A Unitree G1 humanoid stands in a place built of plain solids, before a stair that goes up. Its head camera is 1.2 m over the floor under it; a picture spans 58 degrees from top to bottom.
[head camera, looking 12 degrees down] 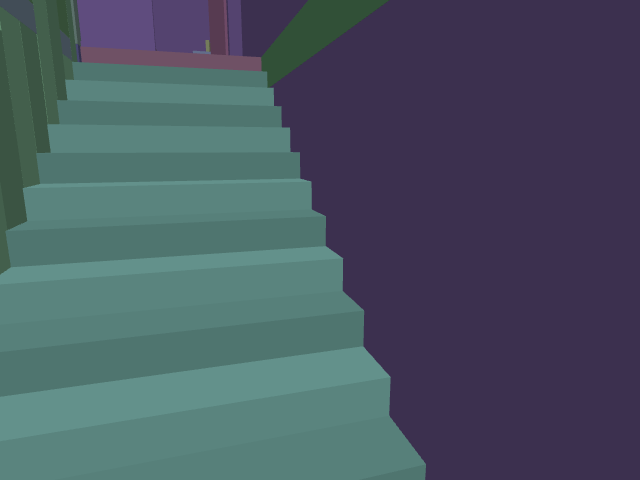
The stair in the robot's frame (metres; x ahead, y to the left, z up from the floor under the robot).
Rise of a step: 0.17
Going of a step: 0.28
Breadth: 1.50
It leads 17 degrees to the left of straight ahead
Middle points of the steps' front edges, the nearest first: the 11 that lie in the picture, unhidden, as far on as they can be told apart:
1.31 0.44 0.34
1.58 0.52 0.50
1.84 0.60 0.67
2.11 0.68 0.84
2.38 0.77 1.01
2.65 0.85 1.17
2.91 0.93 1.34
3.18 1.01 1.51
3.45 1.09 1.68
3.72 1.17 1.84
3.98 1.25 2.01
